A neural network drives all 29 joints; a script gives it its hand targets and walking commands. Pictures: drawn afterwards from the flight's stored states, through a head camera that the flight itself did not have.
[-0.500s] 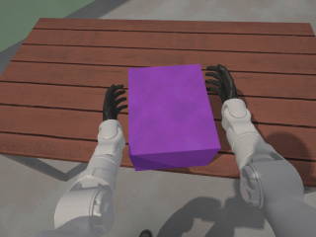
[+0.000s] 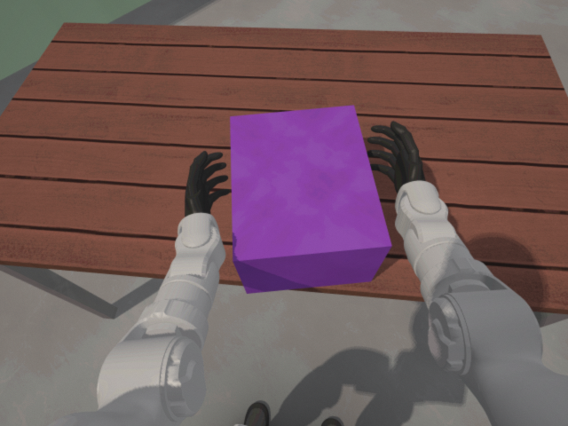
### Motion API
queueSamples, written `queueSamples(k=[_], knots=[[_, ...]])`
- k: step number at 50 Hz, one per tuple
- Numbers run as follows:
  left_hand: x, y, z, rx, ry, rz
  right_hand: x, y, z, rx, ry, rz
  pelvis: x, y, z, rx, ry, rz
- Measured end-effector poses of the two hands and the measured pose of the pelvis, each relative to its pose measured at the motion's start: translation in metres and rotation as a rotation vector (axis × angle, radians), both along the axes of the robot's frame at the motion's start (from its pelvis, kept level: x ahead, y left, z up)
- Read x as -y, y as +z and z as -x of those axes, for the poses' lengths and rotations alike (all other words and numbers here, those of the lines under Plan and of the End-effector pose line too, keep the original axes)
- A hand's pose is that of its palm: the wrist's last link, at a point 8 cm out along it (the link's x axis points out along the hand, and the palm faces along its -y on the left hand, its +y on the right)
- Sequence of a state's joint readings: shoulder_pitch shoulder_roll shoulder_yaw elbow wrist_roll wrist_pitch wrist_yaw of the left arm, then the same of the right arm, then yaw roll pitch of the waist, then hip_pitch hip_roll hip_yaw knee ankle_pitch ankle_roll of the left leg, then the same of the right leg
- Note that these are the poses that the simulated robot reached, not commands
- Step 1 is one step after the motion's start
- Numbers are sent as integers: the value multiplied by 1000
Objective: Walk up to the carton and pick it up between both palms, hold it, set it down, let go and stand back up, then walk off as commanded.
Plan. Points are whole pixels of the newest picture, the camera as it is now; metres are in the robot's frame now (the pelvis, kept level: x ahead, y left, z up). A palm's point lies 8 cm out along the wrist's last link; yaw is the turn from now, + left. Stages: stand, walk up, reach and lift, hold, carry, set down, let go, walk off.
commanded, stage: set down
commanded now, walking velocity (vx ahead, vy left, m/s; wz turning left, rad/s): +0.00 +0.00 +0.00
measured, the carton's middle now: (300, 199) +0.47 +0.04 -0.04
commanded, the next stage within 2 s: none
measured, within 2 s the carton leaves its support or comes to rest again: neither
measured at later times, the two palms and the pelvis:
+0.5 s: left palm (183, 263) +0.32 +0.18 +0.01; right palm (434, 237) +0.39 -0.15 +0.02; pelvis -0.03 +0.00 +0.00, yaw +0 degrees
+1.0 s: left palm (176, 276) +0.29 +0.19 +0.02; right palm (449, 268) +0.35 -0.17 +0.01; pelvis -0.05 +0.00 +0.00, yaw +0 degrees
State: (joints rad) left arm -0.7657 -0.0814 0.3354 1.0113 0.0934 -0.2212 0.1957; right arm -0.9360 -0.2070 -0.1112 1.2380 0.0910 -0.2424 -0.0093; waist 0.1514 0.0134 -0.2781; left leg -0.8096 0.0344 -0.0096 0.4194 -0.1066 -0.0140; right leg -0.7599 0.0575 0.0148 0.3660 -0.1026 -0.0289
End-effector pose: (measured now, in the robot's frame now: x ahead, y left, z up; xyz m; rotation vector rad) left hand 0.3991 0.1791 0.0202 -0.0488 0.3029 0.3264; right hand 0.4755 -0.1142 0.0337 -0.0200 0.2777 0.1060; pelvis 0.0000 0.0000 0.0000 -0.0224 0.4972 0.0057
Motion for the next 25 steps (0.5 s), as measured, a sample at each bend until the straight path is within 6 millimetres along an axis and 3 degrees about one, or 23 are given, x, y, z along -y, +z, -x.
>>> queueSamples(k=[15, 25], knots=[[-15, -8, 49, -14, 50, 7, 24, -26, 52, -85, -18, 27, -1, 2, 15, 68, 1, 0], [-6, -9, 83, 5, 19, 38, 39, -17, 83, -47, -4, 15, -1, 2, 33, 108, 1, 1]])
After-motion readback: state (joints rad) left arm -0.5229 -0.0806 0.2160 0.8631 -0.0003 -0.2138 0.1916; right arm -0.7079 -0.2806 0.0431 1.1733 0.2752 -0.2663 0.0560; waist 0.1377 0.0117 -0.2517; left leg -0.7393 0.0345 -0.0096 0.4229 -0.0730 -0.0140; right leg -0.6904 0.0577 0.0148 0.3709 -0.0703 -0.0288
